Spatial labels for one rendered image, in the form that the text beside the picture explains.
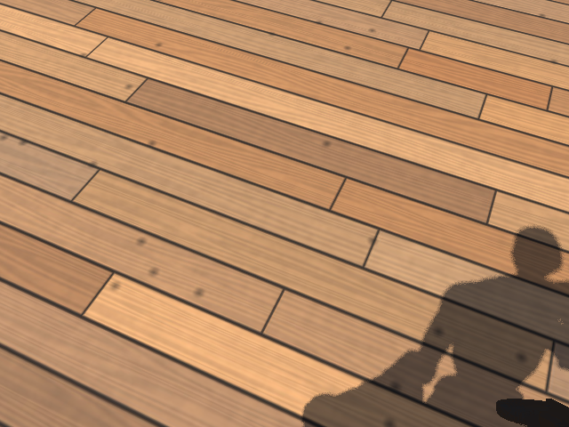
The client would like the right robot hand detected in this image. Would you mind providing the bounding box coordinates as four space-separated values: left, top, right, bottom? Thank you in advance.
496 399 569 427

